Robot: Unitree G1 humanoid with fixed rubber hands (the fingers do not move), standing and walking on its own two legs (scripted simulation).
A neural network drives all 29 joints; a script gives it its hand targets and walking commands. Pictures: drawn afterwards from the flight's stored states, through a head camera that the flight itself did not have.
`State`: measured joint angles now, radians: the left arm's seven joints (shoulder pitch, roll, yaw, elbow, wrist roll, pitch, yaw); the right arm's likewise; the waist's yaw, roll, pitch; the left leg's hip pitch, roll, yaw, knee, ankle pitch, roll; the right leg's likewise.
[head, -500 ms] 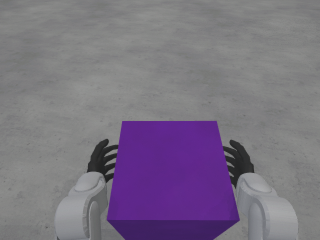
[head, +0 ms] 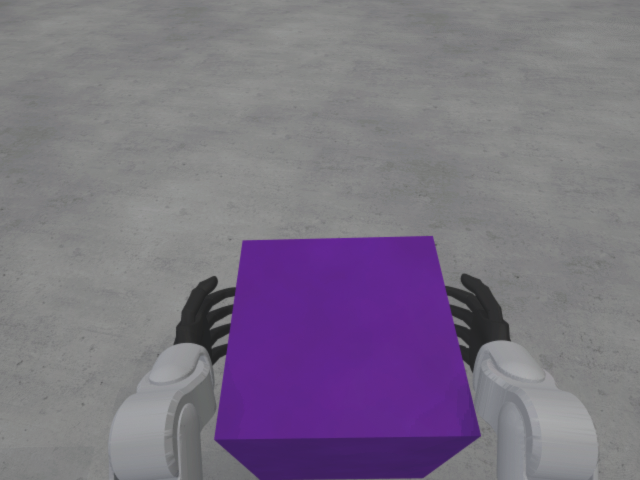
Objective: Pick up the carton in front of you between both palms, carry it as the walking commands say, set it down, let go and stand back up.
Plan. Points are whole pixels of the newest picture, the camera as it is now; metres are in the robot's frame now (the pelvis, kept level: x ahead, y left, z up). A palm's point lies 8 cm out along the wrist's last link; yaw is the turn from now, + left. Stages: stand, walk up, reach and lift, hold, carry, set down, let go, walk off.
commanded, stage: carry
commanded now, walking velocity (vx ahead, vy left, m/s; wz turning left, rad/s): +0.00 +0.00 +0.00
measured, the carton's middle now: (339, 368) +0.26 +0.00 +0.03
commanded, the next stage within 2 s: none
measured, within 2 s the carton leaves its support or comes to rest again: neither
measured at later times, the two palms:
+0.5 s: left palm (229, 219) +0.43 +0.14 +0.11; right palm (451, 219) +0.43 -0.16 +0.11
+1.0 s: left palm (241, 220) +0.44 +0.13 +0.10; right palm (456, 215) +0.44 -0.17 +0.10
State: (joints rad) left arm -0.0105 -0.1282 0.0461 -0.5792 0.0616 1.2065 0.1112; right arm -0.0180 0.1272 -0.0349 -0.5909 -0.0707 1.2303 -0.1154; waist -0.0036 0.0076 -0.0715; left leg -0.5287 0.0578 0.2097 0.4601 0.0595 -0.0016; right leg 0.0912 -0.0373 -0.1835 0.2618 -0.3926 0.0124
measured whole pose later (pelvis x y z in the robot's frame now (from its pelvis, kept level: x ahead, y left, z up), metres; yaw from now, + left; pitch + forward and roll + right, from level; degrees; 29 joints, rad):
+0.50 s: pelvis +0.19 -0.01 +0.01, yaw +0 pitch +3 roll +0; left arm -0.06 -0.13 0.06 -0.47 0.08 1.23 0.11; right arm -0.05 0.13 -0.06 -0.47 -0.07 1.23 -0.11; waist -0.01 0.01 -0.13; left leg -0.24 0.06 0.21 0.47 -0.27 0.01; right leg -0.23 -0.06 -0.14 0.47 -0.28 0.01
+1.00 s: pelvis +0.20 -0.02 +0.00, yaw +0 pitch +3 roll +0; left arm -0.05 -0.13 0.06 -0.47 0.08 1.23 0.11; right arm -0.04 0.13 -0.05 -0.47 -0.07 1.24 -0.11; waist 0.00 0.00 -0.12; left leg -0.24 0.08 0.19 0.52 -0.32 -0.01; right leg -0.23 -0.05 -0.16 0.52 -0.34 -0.01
